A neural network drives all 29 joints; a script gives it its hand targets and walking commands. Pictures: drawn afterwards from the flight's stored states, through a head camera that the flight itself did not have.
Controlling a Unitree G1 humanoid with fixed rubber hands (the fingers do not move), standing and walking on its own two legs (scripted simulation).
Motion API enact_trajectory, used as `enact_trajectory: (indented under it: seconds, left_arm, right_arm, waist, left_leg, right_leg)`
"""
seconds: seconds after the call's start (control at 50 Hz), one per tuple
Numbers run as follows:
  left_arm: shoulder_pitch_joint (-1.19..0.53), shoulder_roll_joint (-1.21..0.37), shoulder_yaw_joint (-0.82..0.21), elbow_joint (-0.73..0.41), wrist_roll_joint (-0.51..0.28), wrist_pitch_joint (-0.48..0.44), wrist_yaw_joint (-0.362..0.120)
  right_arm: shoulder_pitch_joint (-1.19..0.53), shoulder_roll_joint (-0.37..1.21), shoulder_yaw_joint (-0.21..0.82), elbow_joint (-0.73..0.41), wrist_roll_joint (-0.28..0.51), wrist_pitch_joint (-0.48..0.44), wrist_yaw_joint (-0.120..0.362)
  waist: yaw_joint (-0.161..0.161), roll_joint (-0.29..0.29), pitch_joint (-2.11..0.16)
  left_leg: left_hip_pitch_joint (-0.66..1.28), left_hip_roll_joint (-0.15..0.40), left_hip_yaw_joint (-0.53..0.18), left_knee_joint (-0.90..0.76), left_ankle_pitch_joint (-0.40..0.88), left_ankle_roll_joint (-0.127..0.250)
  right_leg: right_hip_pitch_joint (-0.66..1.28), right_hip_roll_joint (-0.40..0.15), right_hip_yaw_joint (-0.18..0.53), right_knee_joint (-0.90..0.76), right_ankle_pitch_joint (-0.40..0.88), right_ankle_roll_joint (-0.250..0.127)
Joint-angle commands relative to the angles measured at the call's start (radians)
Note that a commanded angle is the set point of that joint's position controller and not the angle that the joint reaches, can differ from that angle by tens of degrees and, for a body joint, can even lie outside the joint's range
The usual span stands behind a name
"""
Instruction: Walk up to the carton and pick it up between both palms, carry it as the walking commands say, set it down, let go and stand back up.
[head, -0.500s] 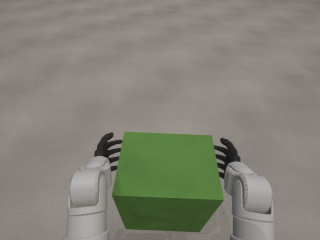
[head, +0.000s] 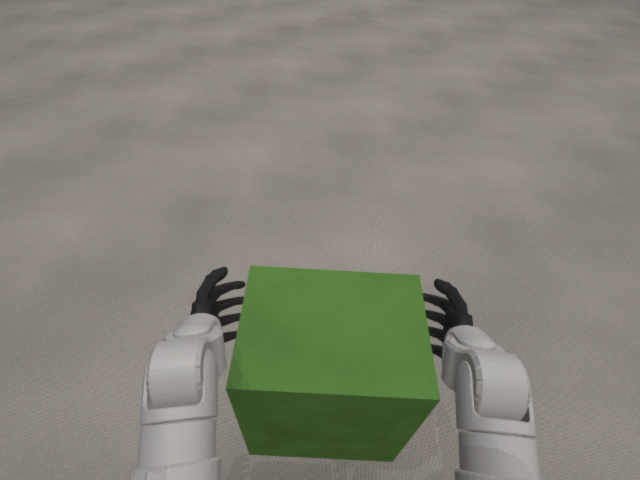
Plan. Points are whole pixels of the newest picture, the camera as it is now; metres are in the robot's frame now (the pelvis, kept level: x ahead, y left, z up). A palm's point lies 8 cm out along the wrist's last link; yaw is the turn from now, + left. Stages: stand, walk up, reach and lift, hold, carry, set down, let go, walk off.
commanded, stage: carry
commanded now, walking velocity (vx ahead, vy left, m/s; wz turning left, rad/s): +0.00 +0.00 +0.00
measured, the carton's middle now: (327, 372) +0.28 +0.00 -0.01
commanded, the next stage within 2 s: hold in 1.60 s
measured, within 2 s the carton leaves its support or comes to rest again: neither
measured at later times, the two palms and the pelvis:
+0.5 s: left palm (218, 322) +0.30 +0.14 +0.07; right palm (459, 338) +0.29 -0.16 +0.06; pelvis +0.01 +0.00 +0.00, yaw -2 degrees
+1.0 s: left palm (228, 298) +0.34 +0.13 +0.07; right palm (453, 312) +0.33 -0.16 +0.06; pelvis +0.05 -0.01 +0.00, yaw -1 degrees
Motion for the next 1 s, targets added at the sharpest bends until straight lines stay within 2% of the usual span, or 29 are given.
enact_trajectory:
  seconds: [0.0, 0.16, 0.48, 0.8, 0.98]
  left_arm:
    - [-0.460, -0.857, -0.633, -0.038, -0.344, -0.020, -0.238]
    - [-0.440, -0.825, -0.609, -0.006, -0.313, -0.062, -0.237]
    - [-0.408, -0.795, -0.600, 0.004, -0.282, -0.130, -0.233]
    - [-0.363, -0.786, -0.588, 0.023, -0.258, -0.186, -0.233]
    - [-0.358, -0.778, -0.586, 0.027, -0.254, -0.205, -0.233]
  right_arm:
    - [-0.511, 0.890, 0.652, -0.072, 0.357, -0.026, 0.235]
    - [-0.487, 0.871, 0.628, -0.031, 0.325, -0.068, 0.230]
    - [-0.449, 0.858, 0.604, 0.004, 0.284, -0.135, 0.219]
    - [-0.408, 0.846, 0.569, 0.039, 0.222, -0.193, 0.209]
    - [-0.399, 0.844, 0.563, 0.040, 0.209, -0.212, 0.206]
  waist:
    - [0.006, 0.003, -0.231]
    - [0.005, -0.007, -0.222]
    - [0.005, 0.001, -0.218]
    - [0.002, 0.004, -0.255]
    - [0.001, -0.001, -0.264]
  left_leg:
    - [0.082, 0.029, -0.056, -0.109, -0.264, 0.028]
    - [0.102, 0.021, -0.049, -0.091, -0.231, 0.029]
    - [0.096, 0.041, -0.071, -0.104, -0.206, 0.031]
    - [0.148, 0.063, -0.063, -0.078, 0.011, 0.044]
    - [0.162, 0.063, -0.060, -0.063, 0.050, 0.045]
  right_leg:
    - [0.078, -0.060, 0.092, -0.153, -0.321, -0.017]
    - [0.054, -0.072, 0.092, -0.170, -0.347, -0.015]
    - [0.083, -0.090, 0.085, -0.170, -0.298, -0.008]
    - [0.155, -0.105, 0.068, -0.106, -0.047, -0.009]
    - [0.172, -0.110, 0.065, -0.090, 0.014, -0.011]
